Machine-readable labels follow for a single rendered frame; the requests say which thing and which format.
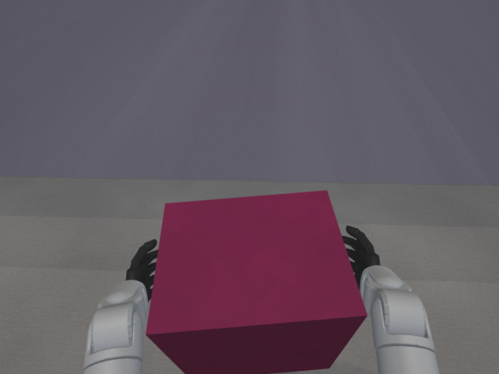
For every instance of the carton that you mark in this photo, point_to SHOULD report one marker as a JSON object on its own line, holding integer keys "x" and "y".
{"x": 253, "y": 285}

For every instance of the robot left forearm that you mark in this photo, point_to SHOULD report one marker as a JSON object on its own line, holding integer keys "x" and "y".
{"x": 115, "y": 334}

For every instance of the robot right forearm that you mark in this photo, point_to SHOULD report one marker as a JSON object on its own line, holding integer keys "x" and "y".
{"x": 401, "y": 331}

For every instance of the robot right hand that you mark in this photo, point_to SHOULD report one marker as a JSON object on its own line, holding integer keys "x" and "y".
{"x": 364, "y": 255}

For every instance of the robot left hand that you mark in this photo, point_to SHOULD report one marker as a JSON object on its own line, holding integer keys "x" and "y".
{"x": 140, "y": 269}

